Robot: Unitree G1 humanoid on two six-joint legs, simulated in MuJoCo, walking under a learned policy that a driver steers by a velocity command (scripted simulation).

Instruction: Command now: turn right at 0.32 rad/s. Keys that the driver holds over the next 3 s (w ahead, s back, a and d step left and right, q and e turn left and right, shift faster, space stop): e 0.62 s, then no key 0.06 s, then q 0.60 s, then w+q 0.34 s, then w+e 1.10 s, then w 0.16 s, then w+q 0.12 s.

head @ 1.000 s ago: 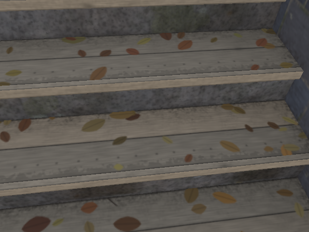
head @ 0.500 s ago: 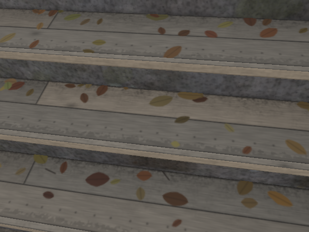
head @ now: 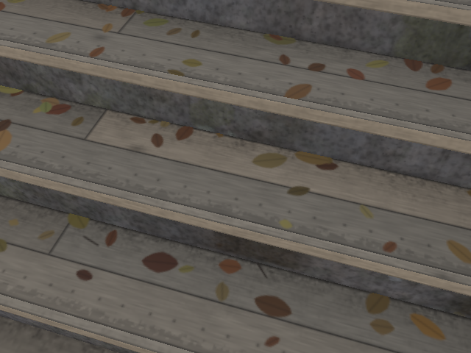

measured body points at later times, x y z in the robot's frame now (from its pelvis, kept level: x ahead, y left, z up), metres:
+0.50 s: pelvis -0.05 -0.06 +0.01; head -0.01 -0.10 +0.45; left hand +0.12 +0.20 -0.10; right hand -0.02 -0.36 -0.14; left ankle -0.02 +0.10 -0.66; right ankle -0.06 -0.12 -0.74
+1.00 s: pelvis -0.03 -0.03 +0.00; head -0.01 -0.02 +0.45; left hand +0.16 +0.19 -0.14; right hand -0.04 -0.30 -0.13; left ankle +0.01 +0.07 -0.74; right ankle -0.06 -0.12 -0.74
